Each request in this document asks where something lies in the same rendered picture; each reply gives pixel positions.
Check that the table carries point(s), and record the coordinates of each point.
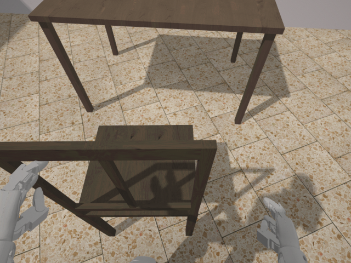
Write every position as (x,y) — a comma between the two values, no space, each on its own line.
(250,16)

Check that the robot left forearm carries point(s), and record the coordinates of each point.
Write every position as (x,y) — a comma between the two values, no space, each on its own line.
(7,251)

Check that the robot left hand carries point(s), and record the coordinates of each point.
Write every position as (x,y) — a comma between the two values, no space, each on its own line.
(12,196)

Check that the robot right hand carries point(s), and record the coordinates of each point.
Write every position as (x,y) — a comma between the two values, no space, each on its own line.
(283,232)

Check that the chair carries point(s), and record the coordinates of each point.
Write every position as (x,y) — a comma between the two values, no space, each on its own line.
(134,171)

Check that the robot right forearm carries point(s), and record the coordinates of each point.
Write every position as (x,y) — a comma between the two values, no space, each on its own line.
(291,255)

